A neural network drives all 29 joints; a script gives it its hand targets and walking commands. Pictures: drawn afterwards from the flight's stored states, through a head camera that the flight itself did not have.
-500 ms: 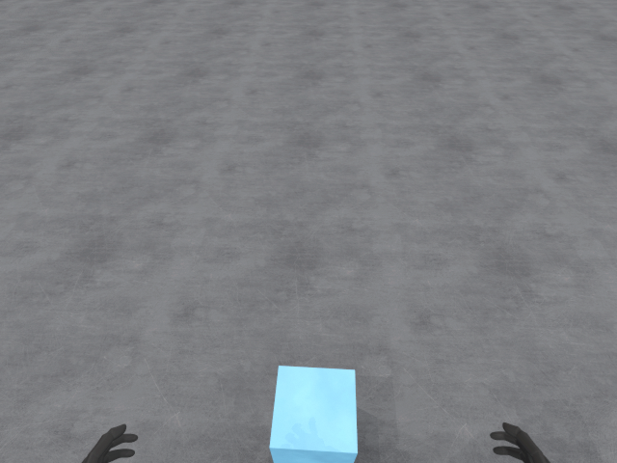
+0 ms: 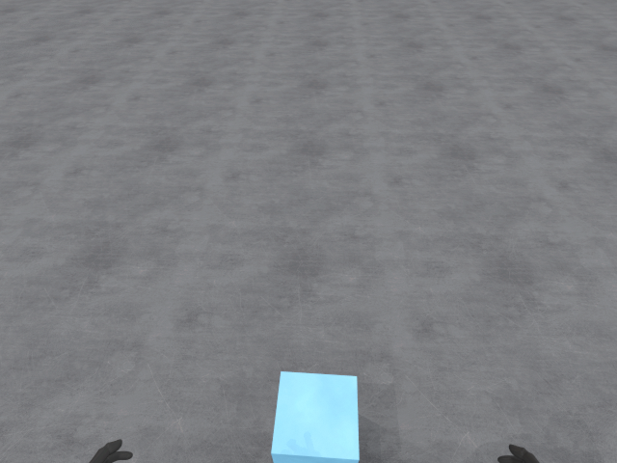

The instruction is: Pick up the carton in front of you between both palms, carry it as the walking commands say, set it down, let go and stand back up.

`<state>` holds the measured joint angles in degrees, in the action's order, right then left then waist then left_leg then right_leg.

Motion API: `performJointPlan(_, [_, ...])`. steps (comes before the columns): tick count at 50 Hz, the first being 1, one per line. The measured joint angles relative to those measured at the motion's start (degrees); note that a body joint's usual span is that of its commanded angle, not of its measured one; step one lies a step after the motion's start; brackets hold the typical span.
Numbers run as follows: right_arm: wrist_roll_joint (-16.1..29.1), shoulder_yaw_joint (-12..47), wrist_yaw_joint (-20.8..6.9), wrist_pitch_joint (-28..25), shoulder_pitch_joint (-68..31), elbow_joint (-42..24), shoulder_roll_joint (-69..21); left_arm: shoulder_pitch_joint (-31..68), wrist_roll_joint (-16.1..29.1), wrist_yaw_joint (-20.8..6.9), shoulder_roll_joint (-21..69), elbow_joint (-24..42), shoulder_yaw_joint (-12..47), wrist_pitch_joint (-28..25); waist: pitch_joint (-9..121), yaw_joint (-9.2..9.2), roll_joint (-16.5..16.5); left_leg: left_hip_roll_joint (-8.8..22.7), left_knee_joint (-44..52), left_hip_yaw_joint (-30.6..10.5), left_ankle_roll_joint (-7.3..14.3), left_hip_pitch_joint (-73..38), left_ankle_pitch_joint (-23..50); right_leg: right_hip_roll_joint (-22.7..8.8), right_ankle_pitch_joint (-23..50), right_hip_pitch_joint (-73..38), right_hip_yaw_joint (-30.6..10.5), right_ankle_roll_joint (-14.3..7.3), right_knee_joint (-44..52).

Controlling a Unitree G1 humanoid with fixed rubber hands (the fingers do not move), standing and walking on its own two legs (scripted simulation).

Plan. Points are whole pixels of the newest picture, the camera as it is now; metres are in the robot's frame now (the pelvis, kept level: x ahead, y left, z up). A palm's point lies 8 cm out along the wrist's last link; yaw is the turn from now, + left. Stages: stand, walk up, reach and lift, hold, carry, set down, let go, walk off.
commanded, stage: stand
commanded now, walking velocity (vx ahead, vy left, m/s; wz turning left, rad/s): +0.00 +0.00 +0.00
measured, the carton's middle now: (316, 427) +0.38 -0.01 -0.65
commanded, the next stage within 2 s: none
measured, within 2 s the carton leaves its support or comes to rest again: neither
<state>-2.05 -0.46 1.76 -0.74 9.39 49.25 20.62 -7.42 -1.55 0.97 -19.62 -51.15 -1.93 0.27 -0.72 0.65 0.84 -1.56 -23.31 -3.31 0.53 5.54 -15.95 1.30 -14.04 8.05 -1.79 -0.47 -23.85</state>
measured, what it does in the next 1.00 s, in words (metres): stands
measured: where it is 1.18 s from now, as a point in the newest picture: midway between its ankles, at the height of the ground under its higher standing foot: outside the picture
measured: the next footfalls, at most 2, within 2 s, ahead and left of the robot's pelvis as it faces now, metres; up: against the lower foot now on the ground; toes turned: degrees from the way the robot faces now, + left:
none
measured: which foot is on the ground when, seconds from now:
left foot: down 0.00-1.00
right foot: down 0.00-1.00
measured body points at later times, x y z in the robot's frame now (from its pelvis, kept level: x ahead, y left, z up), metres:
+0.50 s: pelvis -0.01 +0.00 +0.00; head -0.01 +0.00 +0.45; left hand +0.10 +0.31 -0.11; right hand +0.10 -0.31 -0.11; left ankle -0.04 +0.12 -0.74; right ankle -0.01 -0.12 -0.74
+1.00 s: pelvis -0.02 +0.00 +0.00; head -0.01 +0.00 +0.45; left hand +0.08 +0.32 -0.11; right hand +0.09 -0.31 -0.11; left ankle -0.04 +0.12 -0.74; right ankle -0.01 -0.12 -0.74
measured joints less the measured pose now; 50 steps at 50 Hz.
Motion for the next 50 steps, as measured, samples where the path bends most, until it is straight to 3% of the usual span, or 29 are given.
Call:
performJointPlan(14, [0.41, 0.39, -0.13, -0.41, 0.16, 3.42, 0.99, 0.09, 0.21, -0.3, -0.79, -4.46, 0.14, -0.25, -0.99, -0.02, -0.06, 0.34, 2.13, -0.34, -0.29, -0.96, 1.57, 0.19, 1.73, -1.24, 0.2, -0.24, 2.54])
performJointPlan(50, [0.86, 0.88, -0.62, -0.23, -1.87, 8.14, 1.81, 2.11, 0.67, -0.59, -2.49, -8.64, 0.91, -0.31, -1.83, 0.19, -0.54, -0.07, 4.15, -0.36, 0.04, -1.69, 3.53, -0.42, 3.64, -2.12, -0.11, 0.35, 4.7])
